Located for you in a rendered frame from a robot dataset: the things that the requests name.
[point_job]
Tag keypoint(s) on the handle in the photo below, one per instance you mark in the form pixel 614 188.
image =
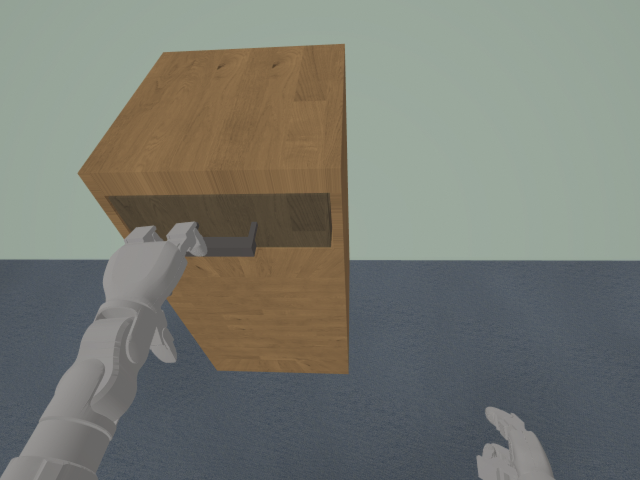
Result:
pixel 230 246

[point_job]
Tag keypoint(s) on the cabinet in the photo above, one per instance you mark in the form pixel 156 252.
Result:
pixel 245 121

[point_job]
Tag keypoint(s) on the robot left forearm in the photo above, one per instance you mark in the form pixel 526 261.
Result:
pixel 76 427

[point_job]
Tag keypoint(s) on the drawer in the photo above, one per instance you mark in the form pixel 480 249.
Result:
pixel 284 220

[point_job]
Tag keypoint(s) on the right robot hand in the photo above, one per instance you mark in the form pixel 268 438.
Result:
pixel 525 453

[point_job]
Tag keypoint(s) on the left robot hand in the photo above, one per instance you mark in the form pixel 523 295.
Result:
pixel 147 269

